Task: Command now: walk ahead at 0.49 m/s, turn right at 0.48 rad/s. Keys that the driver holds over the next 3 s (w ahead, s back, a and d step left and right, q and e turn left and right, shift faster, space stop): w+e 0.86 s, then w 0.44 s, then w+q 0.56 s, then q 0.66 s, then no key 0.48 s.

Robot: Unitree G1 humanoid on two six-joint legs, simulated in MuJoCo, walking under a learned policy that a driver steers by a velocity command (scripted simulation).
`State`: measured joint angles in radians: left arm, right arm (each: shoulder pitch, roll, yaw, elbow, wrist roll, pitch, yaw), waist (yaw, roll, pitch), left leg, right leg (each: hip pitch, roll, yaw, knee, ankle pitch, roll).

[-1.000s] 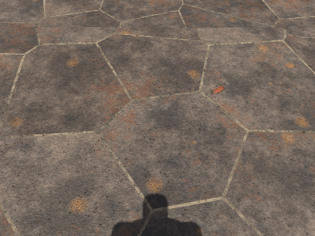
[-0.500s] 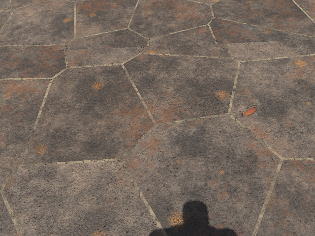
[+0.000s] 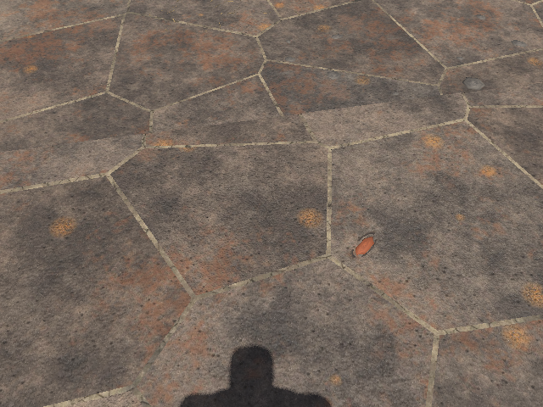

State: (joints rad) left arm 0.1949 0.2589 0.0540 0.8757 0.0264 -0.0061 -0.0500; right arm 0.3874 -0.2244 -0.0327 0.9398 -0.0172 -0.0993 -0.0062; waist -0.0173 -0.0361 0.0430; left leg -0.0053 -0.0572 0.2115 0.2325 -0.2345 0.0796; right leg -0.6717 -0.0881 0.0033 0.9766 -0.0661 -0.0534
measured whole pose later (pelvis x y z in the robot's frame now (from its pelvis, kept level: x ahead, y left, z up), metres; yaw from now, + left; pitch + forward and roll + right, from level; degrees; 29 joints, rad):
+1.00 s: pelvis +0.55 -0.09 +0.00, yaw -34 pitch +1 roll +1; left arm 0.21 0.31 0.06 0.78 0.04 -0.01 -0.04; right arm 0.33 -0.26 -0.04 0.83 -0.02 -0.09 0.01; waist -0.02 -0.05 0.03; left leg -0.14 -0.02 0.12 0.33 -0.20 0.04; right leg -0.59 0.00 0.07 1.07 -0.25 -0.05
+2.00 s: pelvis +0.98 -0.36 -0.01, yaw -16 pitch +0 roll +0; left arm 0.16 0.25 0.03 0.79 0.03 -0.05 0.01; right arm 0.28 -0.27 -0.07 0.86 -0.01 -0.03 0.01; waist -0.01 -0.02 0.08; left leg -0.23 -0.14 0.00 0.40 -0.17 0.14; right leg -0.57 -0.08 0.03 1.14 -0.33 0.03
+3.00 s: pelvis +1.05 -0.42 +0.00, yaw +9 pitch -1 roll +0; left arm 0.27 0.26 0.03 0.80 0.01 0.07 0.02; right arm 0.18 -0.21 0.01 0.74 -0.02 0.02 -0.02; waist 0.02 -0.03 0.02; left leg -0.21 -0.07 -0.02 0.45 -0.23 0.06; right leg -0.22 -0.01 0.00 0.56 -0.35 0.01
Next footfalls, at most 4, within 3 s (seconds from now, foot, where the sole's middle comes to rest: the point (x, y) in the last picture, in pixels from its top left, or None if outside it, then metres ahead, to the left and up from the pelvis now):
0.22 right None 0.27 -0.09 -0.78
0.74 left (283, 352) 0.63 -0.02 -0.78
1.24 right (401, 325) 0.70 -0.34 -0.78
1.78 left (382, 224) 1.04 -0.35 -0.78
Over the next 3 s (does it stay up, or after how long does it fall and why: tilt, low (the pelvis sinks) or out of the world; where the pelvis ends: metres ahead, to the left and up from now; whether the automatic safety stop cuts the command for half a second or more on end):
stays up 1.05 -0.42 0.00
